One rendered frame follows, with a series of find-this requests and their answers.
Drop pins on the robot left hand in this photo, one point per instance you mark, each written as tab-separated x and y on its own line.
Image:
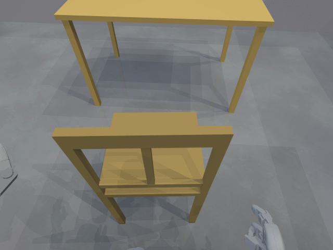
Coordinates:
7	174

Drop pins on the chair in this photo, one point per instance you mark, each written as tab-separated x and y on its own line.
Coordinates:
148	155

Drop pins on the table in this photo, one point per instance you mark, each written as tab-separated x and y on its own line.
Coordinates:
206	12

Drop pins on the robot right hand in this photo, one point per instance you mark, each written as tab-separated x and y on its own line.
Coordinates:
269	236

